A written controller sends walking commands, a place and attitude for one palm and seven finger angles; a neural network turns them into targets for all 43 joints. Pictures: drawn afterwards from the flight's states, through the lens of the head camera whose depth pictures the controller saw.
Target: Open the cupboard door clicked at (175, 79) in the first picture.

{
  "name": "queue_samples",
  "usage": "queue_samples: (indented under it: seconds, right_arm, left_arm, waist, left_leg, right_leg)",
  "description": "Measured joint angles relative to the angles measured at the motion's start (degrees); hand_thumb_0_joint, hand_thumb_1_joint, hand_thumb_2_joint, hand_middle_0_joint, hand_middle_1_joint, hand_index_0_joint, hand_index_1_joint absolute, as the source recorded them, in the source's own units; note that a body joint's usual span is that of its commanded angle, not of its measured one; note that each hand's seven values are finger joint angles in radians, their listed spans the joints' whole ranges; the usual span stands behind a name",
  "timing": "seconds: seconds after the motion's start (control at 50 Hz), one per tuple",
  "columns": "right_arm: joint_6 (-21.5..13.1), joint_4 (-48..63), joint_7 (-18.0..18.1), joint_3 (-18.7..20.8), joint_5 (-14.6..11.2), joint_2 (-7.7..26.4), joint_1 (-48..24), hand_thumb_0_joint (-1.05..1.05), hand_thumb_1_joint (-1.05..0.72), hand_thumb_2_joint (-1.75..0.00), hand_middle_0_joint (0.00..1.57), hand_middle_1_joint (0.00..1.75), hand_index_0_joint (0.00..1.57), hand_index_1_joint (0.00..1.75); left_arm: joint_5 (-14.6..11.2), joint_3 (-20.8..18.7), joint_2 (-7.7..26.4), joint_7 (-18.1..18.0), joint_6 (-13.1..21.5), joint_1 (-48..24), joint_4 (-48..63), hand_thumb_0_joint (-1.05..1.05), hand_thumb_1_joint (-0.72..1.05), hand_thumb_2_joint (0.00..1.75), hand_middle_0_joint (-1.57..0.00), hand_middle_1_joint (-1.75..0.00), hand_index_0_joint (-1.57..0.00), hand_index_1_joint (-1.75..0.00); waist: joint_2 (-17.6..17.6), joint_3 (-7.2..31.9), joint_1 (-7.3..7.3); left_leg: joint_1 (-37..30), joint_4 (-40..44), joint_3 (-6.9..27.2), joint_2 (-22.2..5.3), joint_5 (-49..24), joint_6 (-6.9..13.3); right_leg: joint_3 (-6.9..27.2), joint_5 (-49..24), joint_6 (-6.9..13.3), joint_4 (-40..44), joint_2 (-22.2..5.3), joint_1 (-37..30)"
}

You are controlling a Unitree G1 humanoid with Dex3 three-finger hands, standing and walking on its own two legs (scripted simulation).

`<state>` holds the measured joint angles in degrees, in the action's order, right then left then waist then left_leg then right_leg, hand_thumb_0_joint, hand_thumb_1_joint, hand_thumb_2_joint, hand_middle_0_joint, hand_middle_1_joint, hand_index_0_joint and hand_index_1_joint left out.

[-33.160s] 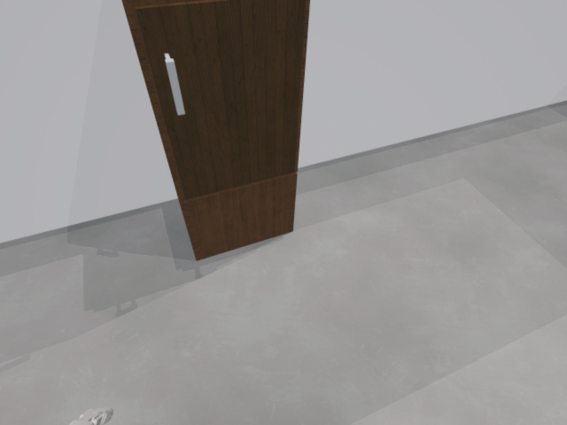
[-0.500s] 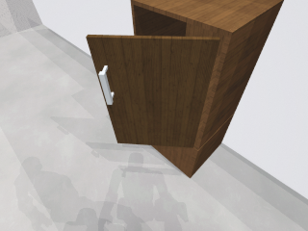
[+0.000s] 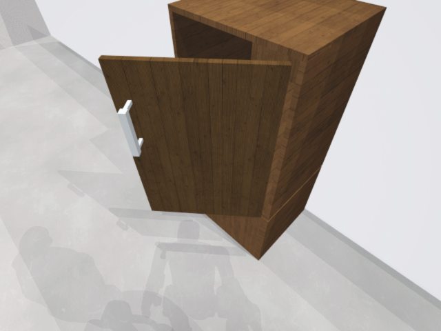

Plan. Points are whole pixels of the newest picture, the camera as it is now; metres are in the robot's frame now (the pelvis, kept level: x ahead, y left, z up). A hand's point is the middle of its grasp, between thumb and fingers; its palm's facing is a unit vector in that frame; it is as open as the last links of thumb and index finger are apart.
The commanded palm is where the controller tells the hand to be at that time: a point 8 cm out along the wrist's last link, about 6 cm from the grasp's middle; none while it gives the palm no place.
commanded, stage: raise the hand with hooked fingers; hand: left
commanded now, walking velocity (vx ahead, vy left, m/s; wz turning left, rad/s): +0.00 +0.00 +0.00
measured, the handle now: (132, 129) +0.56 +0.25 +0.04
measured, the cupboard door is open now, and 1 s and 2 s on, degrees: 40 40 40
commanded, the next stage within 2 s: none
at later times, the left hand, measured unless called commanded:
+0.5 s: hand (118, 326) +0.15 +0.19 -0.06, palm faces -0.01 -1.00 +0.01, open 8.6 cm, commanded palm +0.13 +0.25 -0.04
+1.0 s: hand (79, 282) +0.20 +0.26 +0.00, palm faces +0.05 -1.00 -0.08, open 11.6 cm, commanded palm +0.18 +0.30 +0.00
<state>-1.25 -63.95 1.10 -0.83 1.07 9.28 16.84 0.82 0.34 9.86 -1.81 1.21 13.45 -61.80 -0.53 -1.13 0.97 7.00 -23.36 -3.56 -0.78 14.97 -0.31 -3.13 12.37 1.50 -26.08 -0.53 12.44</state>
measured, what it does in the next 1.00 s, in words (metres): lowers itself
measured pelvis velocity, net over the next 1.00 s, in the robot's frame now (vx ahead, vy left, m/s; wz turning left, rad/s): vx -0.02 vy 0.03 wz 0.04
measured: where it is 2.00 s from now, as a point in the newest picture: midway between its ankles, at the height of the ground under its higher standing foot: outside the picture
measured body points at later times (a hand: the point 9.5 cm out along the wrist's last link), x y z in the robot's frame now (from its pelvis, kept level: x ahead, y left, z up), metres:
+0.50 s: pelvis -0.03 -0.01 -0.07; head +0.01 +0.01 +0.38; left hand +0.14 +0.24 -0.05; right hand +0.22 -0.27 -0.08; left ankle -0.03 +0.12 -0.74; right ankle +0.02 -0.10 -0.74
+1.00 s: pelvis -0.02 +0.03 -0.06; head +0.03 +0.04 +0.39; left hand +0.19 +0.31 +0.01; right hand +0.14 -0.20 -0.14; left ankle -0.03 +0.12 -0.74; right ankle +0.02 -0.10 -0.74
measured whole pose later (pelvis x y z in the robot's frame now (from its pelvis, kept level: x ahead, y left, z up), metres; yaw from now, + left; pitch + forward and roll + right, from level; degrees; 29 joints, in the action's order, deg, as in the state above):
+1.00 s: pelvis -0.02 +0.03 -0.06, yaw +2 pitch +11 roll -2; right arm -13.5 -31.7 2.4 -2.2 -1.2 13.2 18.1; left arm -17.3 -16.0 16.7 18.4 17.6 19.9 0.7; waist -0.9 5.6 0.7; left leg 39.2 -57.1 -1.1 -0.6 28.8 2.2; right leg -5.0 22.9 -0.5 -53.0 -2.3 40.8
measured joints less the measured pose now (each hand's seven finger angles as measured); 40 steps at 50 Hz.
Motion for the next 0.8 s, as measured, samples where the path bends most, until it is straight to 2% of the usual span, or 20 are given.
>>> queue_samples:
  seconds: [0.1,0.12,0.14,0.18,0.2,0.22,0.26,0.3,0.36,0.4,0.42,0.46,0.5,0.56,0.62,0.7,0.8]
  right_arm:
    - [0.14,-0.11,-0.11,0.06,-0.10,-0.05,0.07,0.00,-0.90,-0.90,0.20,0.29,0.20,0.30]
    - [-0.31,2.20,0.03,-0.11,-0.83,0.16,0.72,0.01,-0.90,-0.90,0.20,0.29,0.20,0.30]
    - [-2.56,4.84,0.87,-0.35,-1.35,0.42,1.87,0.01,-0.90,-0.90,0.20,0.29,0.20,0.30]
    - [-7.91,8.25,2.55,-0.34,-2.35,1.54,3.19,0.01,-0.90,-0.90,0.20,0.29,0.20,0.30]
    - [-9.67,9.94,2.91,-0.19,-2.81,2.29,3.07,0.01,-0.90,-0.90,0.20,0.29,0.20,0.30]
    - [-11.15,11.79,3.01,0.10,-2.96,3.04,2.56,0.01,-0.90,-0.90,0.20,0.29,0.20,0.30]
    - [-13.58,15.57,2.88,0.89,-2.64,4.27,0.60,0.01,-0.90,-0.90,0.20,0.29,0.20,0.30]
    - [-15.11,19.65,2.16,1.72,-2.18,5.03,-1.96,0.01,-0.90,-0.90,0.20,0.29,0.20,0.30]
    - [-16.46,25.79,0.33,3.05,-1.72,5.70,-5.50,0.01,-0.90,-0.90,0.20,0.29,0.20,0.30]
    - [-16.95,29.50,-0.73,3.80,-1.84,6.66,-7.08,0.01,-0.90,-0.90,0.20,0.29,0.20,0.30]
    - [-17.03,31.07,-0.95,4.11,-2.01,7.24,-7.60,0.01,-0.90,-0.90,0.20,0.29,0.20,0.30]
    - [-16.71,33.60,-0.86,4.66,-2.34,8.22,-8.28,0.01,-0.90,-0.90,0.20,0.29,0.20,0.30]
    - [-16.17,35.39,-0.42,5.03,-2.55,8.76,-8.43,0.01,-0.90,-0.90,0.20,0.29,0.20,0.30]
    - [-15.71,36.39,0.35,4.71,-2.36,8.37,-8.08,0.01,-0.90,-0.90,0.19,0.29,0.20,0.30]
    - [-15.27,35.62,0.75,3.03,-1.83,6.96,-7.48,0.01,-0.90,-0.90,0.19,0.29,0.20,0.30]
    - [-14.24,33.59,0.88,-0.23,-1.76,4.27,-6.89,0.01,-0.90,-0.90,0.20,0.29,0.20,0.30]
    - [-11.84,32.71,0.86,-2.84,-2.53,1.03,-4.27,0.01,-0.90,-0.90,0.20,0.30,0.21,0.30]
  left_arm:
    - [0.03,-0.04,-0.22,-0.44,0.20,0.39,-0.18,0.00,0.92,0.90,-0.20,-0.30,-0.20,-0.30]
    - [-2.51,-1.25,-0.47,-0.11,-2.78,2.99,8.02,0.00,0.91,0.90,-0.20,-0.30,-0.20,-0.30]
    - [-4.21,-2.27,-0.68,-0.08,-2.92,6.25,18.01,0.01,0.91,0.90,-0.20,-0.31,-0.20,-0.30]
    - [-6.96,-2.63,-0.95,-1.58,0.66,10.20,33.02,0.01,0.90,0.89,-0.20,-0.31,-0.20,-0.30]
    - [-8.45,-2.81,-1.16,-1.95,2.02,10.60,38.22,0.01,0.89,0.89,-0.20,-0.32,-0.20,-0.31]
    - [-9.59,-3.28,-1.29,-1.65,3.79,10.08,42.09,0.01,0.88,0.89,-0.20,-0.32,-0.20,-0.32]
    - [-10.90,-4.92,-1.06,0.39,9.47,7.23,45.79,0.01,0.85,0.87,-0.20,-0.34,-0.20,-0.33]
    - [-12.29,-7.09,-0.27,4.18,16.34,4.29,46.45,0.01,0.82,0.86,-0.20,-0.36,-0.20,-0.35]
    - [-14.58,-9.63,0.95,12.49,26.68,3.09,46.32,0.00,0.76,0.84,-0.21,-0.40,-0.21,-0.39]
    - [-15.42,-10.51,1.52,18.82,31.64,4.03,45.55,0.00,0.72,0.82,-0.21,-0.42,-0.21,-0.41]
    - [-15.60,-10.75,1.82,21.55,32.86,4.86,45.26,0.00,0.70,0.81,-0.21,-0.44,-0.21,-0.43]
    - [-16.30,-11.03,2.25,25.34,32.70,6.96,45.42,0.00,0.65,0.79,-0.22,-0.46,-0.22,-0.46]
    - [-17.11,-11.41,2.36,26.73,30.73,9.16,46.78,0.00,0.61,0.77,-0.22,-0.49,-0.22,-0.49]
    - [-17.68,-11.94,2.16,25.06,28.55,12.00,51.67,0.01,0.53,0.74,-0.23,-0.54,-0.23,-0.53]
    - [-16.84,-11.74,2.84,22.64,28.35,11.96,57.94,0.01,0.46,0.72,-0.23,-0.58,-0.23,-0.57]
    - [-15.89,-10.97,4.59,22.87,26.41,6.65,61.51,0.01,0.37,0.68,-0.24,-0.64,-0.24,-0.63]
    - [-16.40,-11.61,6.59,25.03,16.59,2.82,60.27,0.00,0.25,0.63,-0.24,-0.72,-0.24,-0.71]
  waist:
    - [-0.38,-0.02,-0.16]
    - [-0.40,-0.50,-0.17]
    - [-0.23,-0.80,-0.59]
    - [-0.74,0.20,-0.98]
    - [-1.19,0.73,-0.62]
    - [-1.56,1.26,-0.14]
    - [-1.81,2.63,0.60]
    - [-1.14,4.20,0.71]
    - [1.02,5.89,0.45]
    - [2.13,6.51,0.26]
    - [2.61,6.92,0.01]
    - [3.39,7.42,-0.70]
    - [3.77,7.42,-1.55]
    - [3.35,6.85,-2.68]
    - [2.35,6.47,-3.42]
    - [0.38,6.01,-3.00]
    - [-0.96,6.16,-0.87]
  left_leg:
    - [0.59,-0.83,0.29,-0.72,0.20,-0.45]
    - [1.05,-1.76,0.29,-0.86,0.61,-0.47]
    - [0.97,-1.96,0.14,-0.72,0.76,-0.39]
    - [1.68,-2.80,0.42,-0.47,1.03,-0.29]
    - [2.35,-3.55,0.88,-0.25,1.22,-0.21]
    - [3.47,-4.63,1.39,0.00,1.47,-0.12]
    - [7.17,-7.89,2.01,0.31,2.35,-0.03]
    - [12.07,-12.18,1.72,0.28,3.81,-0.14]
    - [19.63,-19.76,0.98,-0.22,6.89,-0.48]
    - [24.19,-24.90,1.10,-0.48,9.11,-0.76]
    - [26.39,-27.32,1.23,-0.53,10.18,-0.63]
    - [30.03,-31.49,1.59,-0.58,12.04,-0.66]
    - [32.57,-34.75,2.20,-0.58,13.56,-0.58]
    - [34.57,-38.09,3.55,-0.72,15.21,-0.20]
    - [35.85,-40.17,4.81,-0.76,16.19,0.10]
    - [37.03,-41.17,5.62,-0.67,16.37,0.65]
    - [35.79,-38.28,4.03,-0.58,15.19,1.43]
  right_leg:
    - [-0.39,-0.25,0.36,0.37,0.65,-0.03]
    - [-0.40,-0.16,0.38,-0.19,0.73,0.29]
    - [-0.24,0.09,0.47,-0.88,0.60,0.52]
    - [-0.48,0.72,0.49,-1.99,0.27,1.17]
    - [-0.91,1.06,0.38,-2.63,-0.04,1.57]
    - [-1.39,1.48,0.25,-3.56,-0.39,2.39]
    - [-1.93,2.57,0.13,-6.58,-0.92,5.74]
    - [-1.55,4.02,0.26,-10.99,-1.07,10.88]
    - [-0.71,6.54,0.86,-18.52,-0.90,18.89]
    - [-0.75,8.50,1.06,-23.28,-0.91,23.33]
    - [-0.84,9.47,1.12,-25.50,-0.97,25.42]
    - [-1.09,11.17,1.16,-29.28,-1.13,28.82]
    - [-1.61,12.50,1.09,-31.91,-1.29,30.87]
    - [-2.88,13.67,0.88,-33.73,-1.29,31.72]
    - [-4.08,14.18,0.60,-34.36,-1.31,31.88]
    - [-4.87,13.78,0.07,-33.93,-1.38,32.09]
    - [-3.35,12.04,-0.81,-31.04,-1.30,31.38]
